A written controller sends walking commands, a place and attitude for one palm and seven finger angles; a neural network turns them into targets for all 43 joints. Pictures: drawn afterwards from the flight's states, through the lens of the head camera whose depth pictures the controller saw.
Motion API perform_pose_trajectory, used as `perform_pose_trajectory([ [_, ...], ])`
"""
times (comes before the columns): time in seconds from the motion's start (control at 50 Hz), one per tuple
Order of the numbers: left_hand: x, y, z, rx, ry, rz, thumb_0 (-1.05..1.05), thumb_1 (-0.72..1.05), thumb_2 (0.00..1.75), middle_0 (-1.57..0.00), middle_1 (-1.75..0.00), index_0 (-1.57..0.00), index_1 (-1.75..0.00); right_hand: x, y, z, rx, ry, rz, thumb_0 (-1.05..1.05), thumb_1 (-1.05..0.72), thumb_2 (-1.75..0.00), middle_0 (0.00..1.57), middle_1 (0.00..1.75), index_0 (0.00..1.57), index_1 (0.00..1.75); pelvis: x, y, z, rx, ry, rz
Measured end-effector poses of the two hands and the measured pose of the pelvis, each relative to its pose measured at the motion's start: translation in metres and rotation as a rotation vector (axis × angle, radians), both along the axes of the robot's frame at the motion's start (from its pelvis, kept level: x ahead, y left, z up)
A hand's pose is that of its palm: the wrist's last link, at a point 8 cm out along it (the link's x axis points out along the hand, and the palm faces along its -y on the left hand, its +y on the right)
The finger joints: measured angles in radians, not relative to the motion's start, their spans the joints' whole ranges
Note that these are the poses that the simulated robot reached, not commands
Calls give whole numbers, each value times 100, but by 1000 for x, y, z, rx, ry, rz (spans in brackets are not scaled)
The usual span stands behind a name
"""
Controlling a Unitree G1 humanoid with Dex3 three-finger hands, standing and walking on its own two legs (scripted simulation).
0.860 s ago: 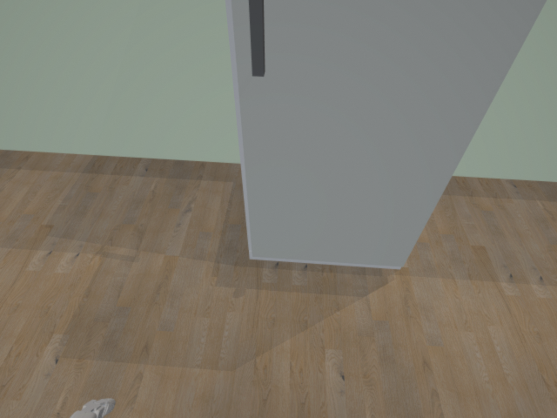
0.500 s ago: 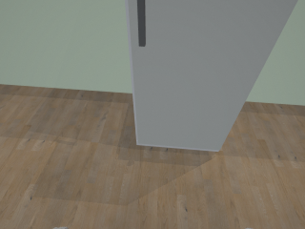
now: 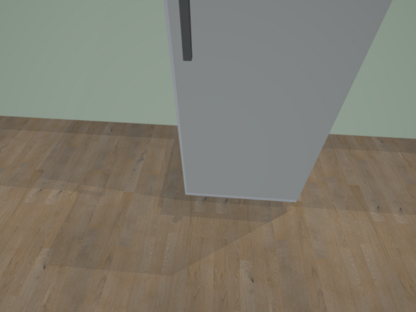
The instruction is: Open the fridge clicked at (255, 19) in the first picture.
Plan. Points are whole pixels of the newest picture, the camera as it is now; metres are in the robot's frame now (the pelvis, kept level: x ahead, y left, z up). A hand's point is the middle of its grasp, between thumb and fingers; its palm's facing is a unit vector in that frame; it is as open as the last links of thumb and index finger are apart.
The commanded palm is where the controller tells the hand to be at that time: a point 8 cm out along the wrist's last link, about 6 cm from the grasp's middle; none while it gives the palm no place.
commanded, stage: stand and wait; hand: left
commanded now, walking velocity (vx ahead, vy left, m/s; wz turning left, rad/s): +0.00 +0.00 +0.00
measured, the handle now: (185, 5) +0.81 +0.11 +0.26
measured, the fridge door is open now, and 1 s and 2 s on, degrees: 0 0 0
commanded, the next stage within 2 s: look at it before walking up in 0.04 s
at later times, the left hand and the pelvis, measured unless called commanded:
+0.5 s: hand out of the picture +0.08 +0.24 -0.15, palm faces -0.02 -0.94 -0.33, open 7.4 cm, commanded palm none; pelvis +0.00 +0.00 +0.00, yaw +0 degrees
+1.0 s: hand out of the picture +0.06 +0.22 -0.17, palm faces -0.01 -0.96 -0.27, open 7.4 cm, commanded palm none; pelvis +0.03 +0.00 +0.00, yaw +0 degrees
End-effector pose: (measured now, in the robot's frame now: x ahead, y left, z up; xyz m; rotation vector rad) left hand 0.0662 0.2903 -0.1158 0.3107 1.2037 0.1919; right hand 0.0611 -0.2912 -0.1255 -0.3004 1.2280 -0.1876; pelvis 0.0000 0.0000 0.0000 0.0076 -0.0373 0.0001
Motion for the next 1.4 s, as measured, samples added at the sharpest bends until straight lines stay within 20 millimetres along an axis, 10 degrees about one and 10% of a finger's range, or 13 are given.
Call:
perform_pose_trajectory([
  [0.88, 5, 0, -2, -3, 10, 17, 1, 91, 90, -21, -30, -21, -30, 23, 6, 3, -3, -17, 23, 0, -91, -90, 20, 30, 20, 30, 10, 1, 1, -2, 11, 3],
  [1.24, -39, -55, -56, -198, 304, 147, 1, 91, 90, -20, -30, -21, -29, 1, 71, -33, 97, 197, -97, 0, -91, -90, 20, 30, 20, 30, 97, 14, -24, -18, 55, -12],
  [1.32, -8, -53, -55, -198, 355, 107, 1, 91, 90, -20, -30, -20, -29, 3, 85, -29, 93, 185, -153, 0, -91, -90, 20, 30, 20, 30, 123, 18, -22, -19, 44, -31],
  [1.4, 73, -51, -53, -190, 248, 61, 1, 91, 90, -20, -30, -20, -29, -16, 100, -22, 123, 300, -205, 0, -91, -90, 20, 30, 20, 30, 149, 12, -18, -22, 35, -26],
])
